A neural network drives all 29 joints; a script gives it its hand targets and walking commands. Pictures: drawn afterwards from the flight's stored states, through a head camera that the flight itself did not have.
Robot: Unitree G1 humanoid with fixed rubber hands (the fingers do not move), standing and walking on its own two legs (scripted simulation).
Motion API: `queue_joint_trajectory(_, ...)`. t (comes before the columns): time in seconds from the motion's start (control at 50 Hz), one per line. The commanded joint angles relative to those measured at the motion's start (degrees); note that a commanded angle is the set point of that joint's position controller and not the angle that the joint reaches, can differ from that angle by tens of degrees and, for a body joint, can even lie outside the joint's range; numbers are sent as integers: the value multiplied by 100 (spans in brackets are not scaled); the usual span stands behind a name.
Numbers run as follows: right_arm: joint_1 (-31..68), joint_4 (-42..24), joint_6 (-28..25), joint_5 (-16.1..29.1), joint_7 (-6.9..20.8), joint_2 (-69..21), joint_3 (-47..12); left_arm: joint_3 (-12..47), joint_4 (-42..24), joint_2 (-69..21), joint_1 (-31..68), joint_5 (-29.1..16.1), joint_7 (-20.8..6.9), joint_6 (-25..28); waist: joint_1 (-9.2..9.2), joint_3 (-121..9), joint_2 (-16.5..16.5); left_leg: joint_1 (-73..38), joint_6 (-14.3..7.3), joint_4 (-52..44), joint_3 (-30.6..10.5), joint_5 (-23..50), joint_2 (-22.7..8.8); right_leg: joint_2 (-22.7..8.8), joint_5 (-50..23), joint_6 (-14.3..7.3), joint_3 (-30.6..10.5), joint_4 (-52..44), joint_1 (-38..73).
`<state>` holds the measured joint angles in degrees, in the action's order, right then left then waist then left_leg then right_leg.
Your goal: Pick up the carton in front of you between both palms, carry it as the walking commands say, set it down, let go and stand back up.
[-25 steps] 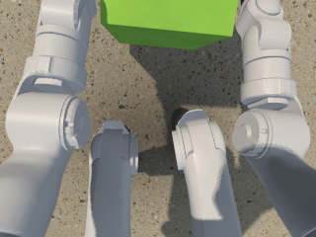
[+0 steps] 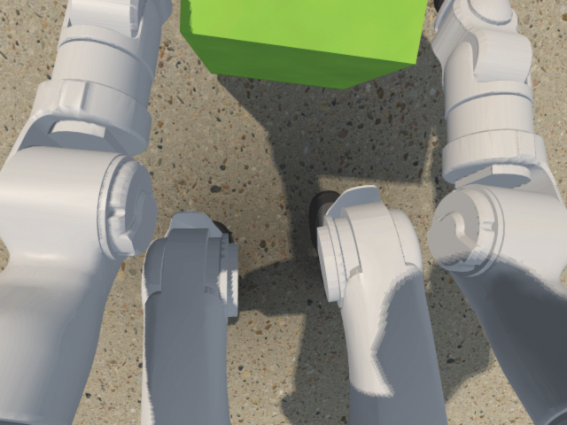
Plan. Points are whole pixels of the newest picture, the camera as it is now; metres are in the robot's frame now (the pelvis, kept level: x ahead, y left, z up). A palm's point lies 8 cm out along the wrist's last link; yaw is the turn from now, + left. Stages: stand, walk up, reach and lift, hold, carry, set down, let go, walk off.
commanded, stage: set down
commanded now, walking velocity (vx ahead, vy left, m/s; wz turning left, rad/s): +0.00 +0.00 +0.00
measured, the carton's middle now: out of the picture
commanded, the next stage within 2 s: let go in 1.94 s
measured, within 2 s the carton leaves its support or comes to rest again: neither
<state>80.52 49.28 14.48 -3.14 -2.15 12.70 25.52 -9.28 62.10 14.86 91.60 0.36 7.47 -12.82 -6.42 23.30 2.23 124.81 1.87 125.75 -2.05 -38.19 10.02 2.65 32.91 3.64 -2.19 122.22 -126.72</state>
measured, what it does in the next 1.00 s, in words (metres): stands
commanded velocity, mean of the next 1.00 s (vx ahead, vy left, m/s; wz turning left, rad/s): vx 0.00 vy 0.00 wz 0.00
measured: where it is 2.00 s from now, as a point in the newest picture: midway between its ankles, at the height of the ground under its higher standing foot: (273, 275)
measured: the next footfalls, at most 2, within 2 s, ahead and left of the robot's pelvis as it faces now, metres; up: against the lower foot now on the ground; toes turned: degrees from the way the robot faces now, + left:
none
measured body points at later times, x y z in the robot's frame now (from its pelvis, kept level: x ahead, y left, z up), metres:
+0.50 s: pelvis +0.00 +0.00 -0.01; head +0.38 -0.01 +0.21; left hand +0.59 +0.07 -0.19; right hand +0.53 -0.24 -0.19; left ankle +0.09 +0.11 -0.35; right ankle +0.11 -0.13 -0.35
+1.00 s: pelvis -0.01 -0.01 -0.02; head +0.38 -0.02 +0.20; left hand +0.62 +0.11 -0.18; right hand +0.54 -0.28 -0.18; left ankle +0.09 +0.10 -0.35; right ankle +0.11 -0.13 -0.35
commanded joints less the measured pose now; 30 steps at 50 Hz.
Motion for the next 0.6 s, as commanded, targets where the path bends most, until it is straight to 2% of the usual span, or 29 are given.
queue_joint_trajectory(0.0,3731,-390,-172,473,1474,-4123,-2003,1155,-394,-4715,2563,-340,-1386,128,-346,-5734,419,-2190,-214,-1057,336,1633,-89,212,-1947,-219,581,-596,2962)
queue_joint_trajectory(0.2,3143,151,-44,37,1561,-3809,-1385,731,42,-4117,2112,37,-1554,-17,-168,-4421,435,-1825,-252,-1071,257,1079,-146,236,-1235,-306,502,-623,2362)
queue_joint_trajectory(0.36,2721,539,-13,-238,1539,-3435,-856,425,307,-3685,1728,387,-1583,-94,-69,-3774,423,-1782,-283,-1043,169,979,-191,214,-1045,-334,434,-538,2150)
queue_joint_trajectory(0.44,2611,668,-23,-276,1573,-3352,-780,366,327,-3628,1577,492,-1611,-103,-19,-3638,396,-1892,-323,-1009,128,1098,-207,209,-1069,-337,423,-462,2080)
queue_joint_trajectory(0.54,2487,644,-180,-211,1472,-3034,-712,494,157,-3336,1655,429,-1529,-2,-133,-3774,420,-2274,-275,-911,85,1480,-250,161,-1322,-298,483,-366,2165)
queue_joint_trajectory(0.58,2265,693,-314,-207,1296,-2325,-531,420,64,-2605,1613,430,-1357,94,-174,-3898,458,-2536,-216,-874,93,1711,-312,97,-1471,-252,518,-333,2184)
